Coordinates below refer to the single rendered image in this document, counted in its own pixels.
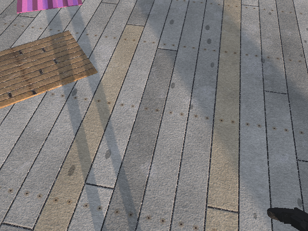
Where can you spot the right robot hand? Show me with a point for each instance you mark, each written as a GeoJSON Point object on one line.
{"type": "Point", "coordinates": [295, 217]}

